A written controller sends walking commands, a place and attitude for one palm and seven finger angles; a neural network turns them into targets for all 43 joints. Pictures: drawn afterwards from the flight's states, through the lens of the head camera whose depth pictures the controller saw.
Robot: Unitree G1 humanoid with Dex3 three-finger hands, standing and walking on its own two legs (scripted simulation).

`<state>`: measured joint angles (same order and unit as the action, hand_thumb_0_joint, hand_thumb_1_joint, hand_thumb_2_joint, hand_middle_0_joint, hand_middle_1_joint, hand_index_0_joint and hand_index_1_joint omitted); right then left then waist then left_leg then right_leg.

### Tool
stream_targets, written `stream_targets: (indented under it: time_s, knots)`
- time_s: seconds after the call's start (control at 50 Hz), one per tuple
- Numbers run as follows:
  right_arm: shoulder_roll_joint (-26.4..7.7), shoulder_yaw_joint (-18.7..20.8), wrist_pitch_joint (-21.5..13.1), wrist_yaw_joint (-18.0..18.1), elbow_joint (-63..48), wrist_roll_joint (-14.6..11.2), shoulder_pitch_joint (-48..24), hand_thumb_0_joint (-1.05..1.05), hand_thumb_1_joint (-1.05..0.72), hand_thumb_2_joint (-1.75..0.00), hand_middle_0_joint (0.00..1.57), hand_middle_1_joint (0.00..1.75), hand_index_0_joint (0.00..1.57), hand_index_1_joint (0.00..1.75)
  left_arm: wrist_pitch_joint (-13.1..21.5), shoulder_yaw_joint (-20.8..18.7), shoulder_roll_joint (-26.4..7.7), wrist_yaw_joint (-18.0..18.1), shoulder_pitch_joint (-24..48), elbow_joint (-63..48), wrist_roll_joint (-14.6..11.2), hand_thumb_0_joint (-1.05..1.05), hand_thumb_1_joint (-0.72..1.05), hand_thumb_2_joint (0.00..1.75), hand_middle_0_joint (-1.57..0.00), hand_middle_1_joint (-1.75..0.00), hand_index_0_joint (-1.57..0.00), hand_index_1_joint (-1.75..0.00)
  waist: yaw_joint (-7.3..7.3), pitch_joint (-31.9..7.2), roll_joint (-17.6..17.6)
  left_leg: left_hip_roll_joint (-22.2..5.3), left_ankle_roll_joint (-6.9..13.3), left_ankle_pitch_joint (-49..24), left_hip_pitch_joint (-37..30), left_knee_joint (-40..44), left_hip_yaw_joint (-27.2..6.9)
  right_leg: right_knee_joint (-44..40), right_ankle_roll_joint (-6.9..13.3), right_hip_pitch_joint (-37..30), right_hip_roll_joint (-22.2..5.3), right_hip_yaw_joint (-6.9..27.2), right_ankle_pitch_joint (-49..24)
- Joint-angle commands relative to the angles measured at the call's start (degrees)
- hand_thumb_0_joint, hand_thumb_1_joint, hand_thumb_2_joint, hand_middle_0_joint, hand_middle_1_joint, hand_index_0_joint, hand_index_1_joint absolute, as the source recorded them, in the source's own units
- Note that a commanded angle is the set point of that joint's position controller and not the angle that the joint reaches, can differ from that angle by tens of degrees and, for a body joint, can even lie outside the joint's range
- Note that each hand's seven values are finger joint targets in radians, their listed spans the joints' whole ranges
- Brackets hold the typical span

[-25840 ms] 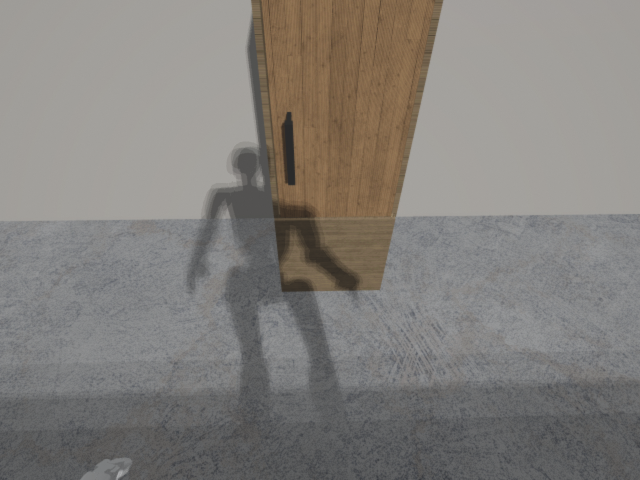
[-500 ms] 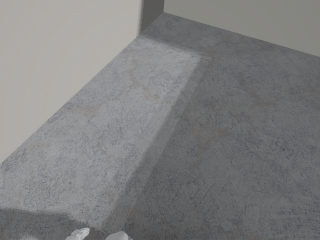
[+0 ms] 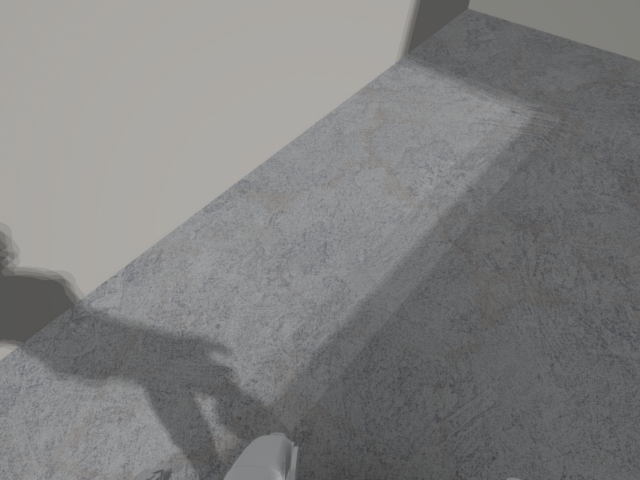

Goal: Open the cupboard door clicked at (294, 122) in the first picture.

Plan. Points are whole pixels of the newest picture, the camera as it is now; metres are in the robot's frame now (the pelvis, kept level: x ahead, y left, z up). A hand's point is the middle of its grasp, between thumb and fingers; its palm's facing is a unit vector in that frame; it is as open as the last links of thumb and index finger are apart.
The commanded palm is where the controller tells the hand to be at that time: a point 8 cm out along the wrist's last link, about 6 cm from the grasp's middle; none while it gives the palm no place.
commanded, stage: turn to face it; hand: left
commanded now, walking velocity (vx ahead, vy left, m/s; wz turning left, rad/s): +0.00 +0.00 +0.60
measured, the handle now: out of the picture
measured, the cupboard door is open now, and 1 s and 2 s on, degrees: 45 45 45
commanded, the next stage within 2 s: none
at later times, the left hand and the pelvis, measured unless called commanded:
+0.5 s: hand out of the picture +0.03 +0.24 -0.16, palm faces +0.32 -0.91 -0.26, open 7.4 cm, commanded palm none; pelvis +0.01 +0.00 +0.00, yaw +18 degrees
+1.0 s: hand out of the picture -0.03 +0.14 -0.16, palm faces +0.57 -0.79 -0.24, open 7.4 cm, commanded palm none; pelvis +0.03 -0.06 +0.00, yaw +37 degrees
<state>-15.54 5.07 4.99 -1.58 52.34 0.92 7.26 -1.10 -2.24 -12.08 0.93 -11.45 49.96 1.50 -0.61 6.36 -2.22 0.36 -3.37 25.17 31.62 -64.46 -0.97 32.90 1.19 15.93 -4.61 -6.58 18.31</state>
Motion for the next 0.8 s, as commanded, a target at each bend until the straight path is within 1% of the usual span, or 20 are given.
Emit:
stream_targets:
  time_s: [0.0, 0.14, 0.18, 0.22, 0.24, 0.26, 0.28, 0.3, 0.32, 0.38, 0.44, 0.52, 0.6, 0.62, 0.64, 0.66, 0.68, 0.7, 0.72, 0.78]
  knots:
    - [-2.75, 0.24, -1.46, -0.28, -4.84, -0.17, -2.45, 0.00, -0.90, -0.90, 0.20, 0.30, 0.20, 0.30, 2.10, -2.20, -9.32, 1.07, -1.87, -3.73, -0.31, 0.00, 0.90, 0.90, -0.20, -0.30, -0.20, -0.30, 0.89, -8.97, 13.86, -1.96, -1.48, -1.76, 2.59, 0.69, 2.33, -10.85, 3.92, -13.37, -12.36, 5.27, -34.81]
    - [-1.17, -0.87, -2.41, -0.26, -5.81, -0.50, -6.49, 0.00, -0.90, -0.90, 0.20, 0.30, 0.20, 0.30, 1.96, -3.61, -11.84, 1.12, -6.72, -1.20, 0.29, 0.00, 0.90, 0.90, -0.20, -0.30, -0.20, -0.30, 4.04, -10.69, 14.71, -1.65, -0.49, 1.50, -4.37, 21.33, 6.70, -6.23, 5.61, -19.65, -16.50, 3.00, -42.87]
    - [-1.55, -0.89, -2.77, -0.07, -5.45, -0.52, -4.89, 0.00, -0.90, -0.90, 0.20, 0.30, 0.20, 0.30, 1.88, -4.03, -12.27, 0.89, -6.02, -1.21, 0.20, 0.00, 0.90, 0.90, -0.20, -0.30, -0.20, -0.30, 3.17, -10.58, 14.06, -0.94, 0.39, -1.14, -8.71, 26.98, 7.87, -4.05, 4.84, -17.28, -16.86, 1.94, -42.92]
    - [-3.20, -0.37, -3.02, 0.10, -4.39, -0.22, -0.35, 0.00, -0.90, -0.90, 0.20, 0.30, 0.20, 0.30, 1.76, -4.20, -12.53, 0.46, -3.79, -1.31, -0.43, 0.00, 0.90, 0.90, -0.20, -0.30, -0.20, -0.30, 0.10, -11.57, 11.28, -0.38, 1.52, -10.54, -18.80, 35.97, 8.10, 1.75, 1.60, -10.97, -15.43, -2.00, -37.52]
    - [-6.47, 0.56, -3.49, 0.18, -3.36, 0.05, 4.11, 0.00, -0.90, -0.90, 0.20, 0.30, 0.20, 0.30, 1.62, -3.95, -11.23, 0.23, -2.58, -2.07, -0.73, 0.00, 0.90, 0.90, -0.20, -0.30, -0.20, -0.30, -2.51, -14.44, 3.94, -5.41, 3.61, -22.23, -29.84, 40.87, 2.31, 11.24, -1.26, -2.25, -13.26, -3.97, -27.59]
    - [-13.38, 2.47, -3.79, 0.71, -2.69, 0.52, 8.62, 0.00, -0.90, -0.90, 0.20, 0.30, 0.20, 0.30, 1.30, -2.82, -7.09, -0.30, -0.10, -4.61, -1.21, 0.00, 0.90, 0.90, -0.20, -0.30, -0.20, -0.30, -5.57, -15.17, -14.50, -21.99, 12.59, -44.54, -38.36, 42.18, -20.28, 24.42, -6.08, 16.14, -3.98, -4.88, 12.19]
    - [-14.97, 2.56, -3.14, 1.24, -1.34, 0.15, 11.59, 0.00, -0.90, -0.90, 0.20, 0.30, 0.20, 0.30, 0.32, -2.34, -7.14, 0.19, 3.94, -6.60, -0.64, 0.00, 0.90, 0.90, -0.20, -0.30, -0.20, -0.30, -6.15, -14.40, -12.23, -26.65, 18.23, -55.04, -36.47, 41.47, -22.75, 31.05, -5.79, 20.52, -2.47, 2.77, 20.49]
    - [-14.11, 2.12, -3.17, 1.67, -1.78, 0.32, 10.25, 0.00, -0.90, -0.90, 0.20, 0.30, 0.20, 0.30, -0.11, -2.53, -8.09, 0.23, 4.83, -6.88, -0.42, 0.00, 0.90, 0.90, -0.20, -0.30, -0.20, -0.30, -5.10, -11.93, -6.79, -25.77, 18.53, -49.09, -33.00, 41.94, -18.41, 33.93, -5.35, 20.79, -3.48, 5.27, 17.17]
    - [-11.99, 1.73, -3.54, 2.20, -2.51, 0.37, 7.35, 0.00, -0.90, -0.90, 0.20, 0.30, 0.20, 0.30, -0.38, -2.79, -7.30, 0.34, 5.22, -5.46, -0.26, 0.00, 0.90, 0.90, -0.20, -0.30, -0.20, -0.30, -4.03, -11.62, -11.42, -20.85, 16.44, -45.78, -29.75, 42.48, -17.26, 34.44, -5.69, 20.27, -3.19, 6.28, 13.82]
    - [-9.44, 0.79, -4.00, 2.52, -4.49, 0.29, 1.00, 0.00, -0.90, -0.90, 0.20, 0.30, 0.20, 0.30, -0.79, -3.01, -7.81, -0.39, 1.94, -2.96, -0.34, 0.00, 0.90, 0.90, -0.20, -0.30, -0.20, -0.30, -0.23, -9.48, -7.13, -14.74, 12.45, -38.04, -24.49, 43.33, -10.78, 33.68, -6.18, 16.88, -1.72, 6.94, 5.81]
    - [-9.75, 0.90, -4.19, 2.26, -4.46, 0.30, 1.42, 0.00, -0.90, -0.90, 0.20, 0.30, 0.20, 0.30, -0.75, -2.83, -7.27, -0.54, 1.98, -3.03, -0.42, 0.00, 0.90, 0.90, -0.20, -0.30, -0.20, -0.30, 0.05, -9.21, -4.70, -13.11, 11.93, -32.71, -23.25, 44.06, -10.72, 27.49, -6.34, 14.38, -0.38, 6.12, 4.65]
    - [-10.59, 1.52, -3.81, 1.87, -4.18, 0.66, 2.19, 0.00, -0.90, -0.90, 0.20, 0.30, 0.20, 0.30, -0.55, -2.38, -6.66, -0.48, 4.52, -4.50, -0.68, 0.00, 0.90, 0.90, -0.20, -0.30, -0.20, -0.30, -0.71, -8.58, -7.06, -12.21, 11.94, -29.14, -20.32, 43.47, -13.36, 15.45, -6.06, 8.68, 1.76, 4.83, 6.36]
    - [-10.41, 2.04, -3.28, 1.80, -5.39, 0.24, -1.17, 0.00, -0.90, -0.90, 0.20, 0.30, 0.20, 0.30, 0.38, -2.72, -7.40, -0.30, -1.42, -3.47, -1.00, 0.00, 0.90, 0.90, -0.20, -0.30, -0.20, -0.30, 2.33, -10.39, -7.29, -9.36, 9.42, -26.97, -13.35, 37.98, -14.89, -2.14, -5.24, -5.69, 4.14, 3.29, -2.01]
    - [-8.57, 1.79, -3.33, 1.64, -5.83, -0.27, -1.50, 0.00, -0.90, -0.90, 0.20, 0.30, 0.20, 0.30, 1.03, -3.24, -9.62, -0.01, -4.39, -2.95, -0.77, 0.00, 0.90, 0.90, -0.20, -0.30, -0.20, -0.30, 3.79, -11.69, -2.14, -6.27, 6.72, -20.29, -8.24, 33.48, -13.03, -10.85, -4.47, -13.50, 0.49, 6.55, -6.40]
    - [-4.43, 1.16, -3.35, 1.25, -6.85, -0.79, -0.89, 0.00, -0.90, -0.90, 0.20, 0.30, 0.20, 0.30, 1.71, -4.41, -15.72, 0.60, -6.37, -2.71, 0.26, 0.00, 0.90, 0.90, -0.20, -0.30, -0.20, -0.30, 4.71, -12.89, 14.92, 1.74, 1.87, -2.69, 2.24, 20.38, -3.58, -17.22, 0.17, -20.87, -14.99, 22.16, -10.07]
    - [-5.14, 1.19, -3.31, 1.13, -7.80, -0.39, -2.49, 0.00, -0.90, -0.90, 0.20, 0.30, 0.20, 0.30, 1.52, -4.24, -17.51, 0.89, -5.43, -3.21, 0.18, 0.00, 0.90, 0.90, -0.20, -0.30, -0.20, -0.30, 4.92, -11.19, 20.13, 2.48, 0.74, 12.08, 3.29, 5.44, -1.11, -17.39, 6.52, -13.83, -25.12, 28.83, -18.26]
    - [-5.68, 1.10, -3.05, 0.87, -7.19, -0.06, -1.13, 0.00, -0.90, -0.90, 0.20, 0.30, 0.20, 0.30, 1.56, -3.37, -15.13, 0.95, -2.77, -3.73, -0.06, 0.00, 0.90, 0.90, -0.20, -0.30, -0.20, -0.30, 3.03, -9.47, 15.07, 0.20, 1.21, 8.99, 2.89, -2.25, -3.45, -15.60, 8.19, -10.07, -22.73, 22.99, -19.88]
    - [-5.68, 1.44, -2.43, 0.81, -5.13, 0.23, -0.16, 0.00, -0.90, -0.90, 0.20, 0.30, 0.20, 0.30, 1.93, -2.79, -11.35, 1.19, 0.25, -4.14, -0.28, 0.00, 0.90, 0.90, -0.20, -0.30, -0.20, -0.30, 1.19, -8.10, 18.60, -1.37, 0.56, 5.42, 3.62, -5.78, -3.93, -15.07, 6.80, -8.86, -18.90, 19.83, -23.00]
    - [-5.27, 1.31, -1.98, 0.58, -4.08, 0.15, 0.19, 0.00, -0.90, -0.90, 0.20, 0.30, 0.20, 0.30, 1.72, -2.32, -10.51, 1.09, 1.81, -4.60, -0.54, 0.00, 0.90, 0.90, -0.20, -0.30, -0.20, -0.30, 0.16, -7.27, 16.68, -1.90, -0.35, 2.04, 3.38, -7.56, -2.16, -13.30, 5.84, -9.14, -15.67, 14.62, -27.05]
    - [-3.20, 0.36, -1.54, -0.12, -3.86, -0.17, -0.49, 0.00, -0.90, -0.90, 0.20, 0.30, 0.20, 0.30, 1.83, -2.21, -9.52, 1.12, 0.78, -4.79, -0.49, 0.00, 0.90, 0.90, -0.20, -0.30, -0.20, -0.30, 0.27, -7.92, 14.83, -2.07, -1.44, -1.20, 2.34, -1.30, 1.46, -11.24, 3.94, -12.92, -12.58, 5.19, -35.53]
